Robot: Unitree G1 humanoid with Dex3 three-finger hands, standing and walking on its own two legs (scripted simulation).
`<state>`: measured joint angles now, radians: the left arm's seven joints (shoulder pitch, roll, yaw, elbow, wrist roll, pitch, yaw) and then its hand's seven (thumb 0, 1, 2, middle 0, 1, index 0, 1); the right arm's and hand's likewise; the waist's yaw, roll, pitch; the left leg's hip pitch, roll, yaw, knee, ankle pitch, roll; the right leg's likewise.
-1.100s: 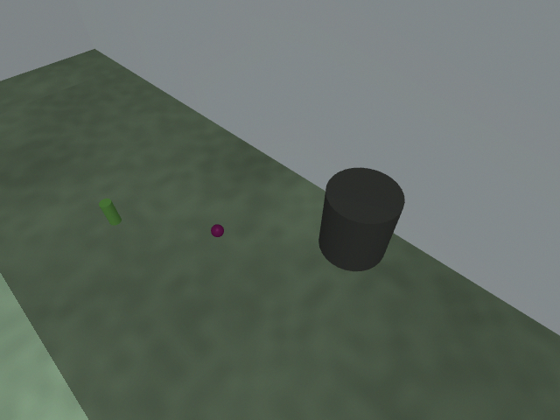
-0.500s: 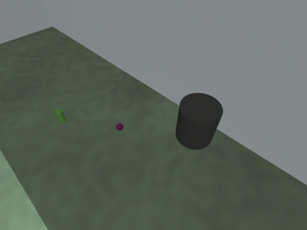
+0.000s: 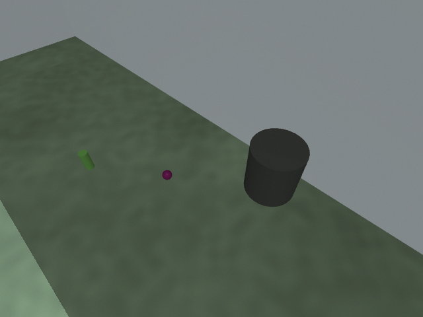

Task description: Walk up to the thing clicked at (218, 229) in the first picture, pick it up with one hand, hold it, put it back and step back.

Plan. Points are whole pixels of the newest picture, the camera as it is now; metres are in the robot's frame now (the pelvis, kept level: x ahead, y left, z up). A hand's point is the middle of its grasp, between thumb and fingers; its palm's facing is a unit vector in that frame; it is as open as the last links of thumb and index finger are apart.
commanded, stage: stand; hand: left
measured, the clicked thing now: (167, 174) +1.00 +0.30 -0.75
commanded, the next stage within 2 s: walk up in 0.02 s
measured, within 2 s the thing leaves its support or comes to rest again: neither
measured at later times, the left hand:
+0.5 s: hand out of the picture +0.09 +0.24 -0.13, palm faces +0.08 -0.90 -0.42, open 7.3 cm
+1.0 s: hand (120, 237) +0.33 +0.25 -0.14, palm faces +0.00 -0.93 -0.37, open 7.3 cm
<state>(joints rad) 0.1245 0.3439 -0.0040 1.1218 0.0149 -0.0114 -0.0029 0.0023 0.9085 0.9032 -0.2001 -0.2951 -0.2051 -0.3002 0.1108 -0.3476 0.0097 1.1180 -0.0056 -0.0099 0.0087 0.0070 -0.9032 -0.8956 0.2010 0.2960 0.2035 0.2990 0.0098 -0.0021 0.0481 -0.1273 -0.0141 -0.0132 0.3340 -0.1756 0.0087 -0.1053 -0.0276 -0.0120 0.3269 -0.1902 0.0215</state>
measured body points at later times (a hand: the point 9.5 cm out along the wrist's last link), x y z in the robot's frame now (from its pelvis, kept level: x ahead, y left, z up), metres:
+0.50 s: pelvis +0.10 -0.04 -0.01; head +0.13 -0.06 +0.44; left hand +0.09 +0.29 -0.11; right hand +0.21 -0.36 -0.14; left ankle +0.18 +0.10 -0.70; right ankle +0.04 -0.14 -0.75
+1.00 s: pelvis +0.30 -0.02 -0.01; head +0.31 -0.03 +0.44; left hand +0.33 +0.30 -0.12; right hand +0.39 -0.33 -0.12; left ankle +0.29 +0.08 -0.75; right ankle +0.41 -0.16 -0.72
